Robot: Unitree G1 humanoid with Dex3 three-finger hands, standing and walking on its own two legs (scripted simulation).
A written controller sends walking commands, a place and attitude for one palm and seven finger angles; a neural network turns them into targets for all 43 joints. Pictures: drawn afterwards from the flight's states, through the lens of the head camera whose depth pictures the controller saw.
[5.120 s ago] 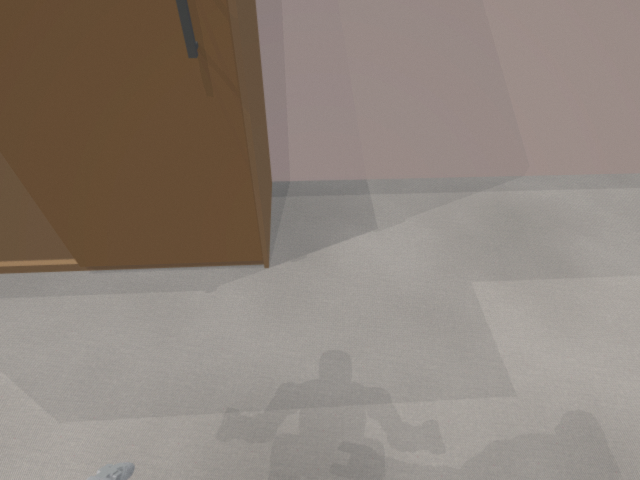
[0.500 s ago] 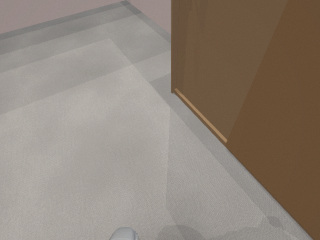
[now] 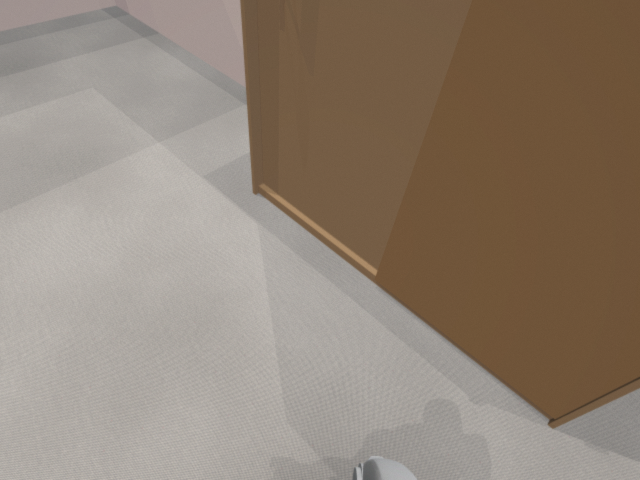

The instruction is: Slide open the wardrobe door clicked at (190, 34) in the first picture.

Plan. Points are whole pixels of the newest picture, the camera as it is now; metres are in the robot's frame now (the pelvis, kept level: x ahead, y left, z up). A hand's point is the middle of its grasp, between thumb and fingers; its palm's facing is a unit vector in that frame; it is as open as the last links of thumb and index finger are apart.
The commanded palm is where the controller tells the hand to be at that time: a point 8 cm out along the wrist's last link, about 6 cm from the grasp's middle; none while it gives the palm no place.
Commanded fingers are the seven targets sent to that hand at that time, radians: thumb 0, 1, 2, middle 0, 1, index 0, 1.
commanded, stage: turn to face it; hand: right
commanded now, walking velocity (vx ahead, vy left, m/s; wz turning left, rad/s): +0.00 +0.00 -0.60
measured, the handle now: out of the picture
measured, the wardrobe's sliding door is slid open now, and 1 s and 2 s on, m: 0.00 0.00 0.00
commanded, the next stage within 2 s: take the last steps up to it in 0.88 s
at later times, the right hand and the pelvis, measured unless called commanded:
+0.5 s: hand out of the picture -0.01 -0.28 -0.17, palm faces +0.35 +0.90 -0.27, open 7.4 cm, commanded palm none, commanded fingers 0.00 -0.90 -0.90 0.20 0.30 0.20 0.30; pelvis +0.00 -0.04 +0.00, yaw -18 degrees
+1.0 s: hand out of the picture -0.04 -0.22 -0.17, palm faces +0.52 +0.82 -0.24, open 7.4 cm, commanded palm none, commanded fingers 0.00 -0.90 -0.90 0.20 0.30 0.20 0.30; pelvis +0.00 -0.02 -0.01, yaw -32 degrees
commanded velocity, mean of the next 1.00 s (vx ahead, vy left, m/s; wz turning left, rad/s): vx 0.01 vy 0.00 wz -0.44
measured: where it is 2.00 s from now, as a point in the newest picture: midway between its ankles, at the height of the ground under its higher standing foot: outside the picture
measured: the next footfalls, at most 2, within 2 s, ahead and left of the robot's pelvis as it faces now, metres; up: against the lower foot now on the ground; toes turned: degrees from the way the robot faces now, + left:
right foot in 0.28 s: +0.01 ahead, -0.16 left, +0.00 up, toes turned -18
left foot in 0.70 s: +0.10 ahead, +0.08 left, +0.00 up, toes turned -21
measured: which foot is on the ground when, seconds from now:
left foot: down 0.00-0.28, up 0.30-0.68, down 0.70-1.00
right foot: up 0.00-0.26, down 0.28-0.70, up 0.72-1.00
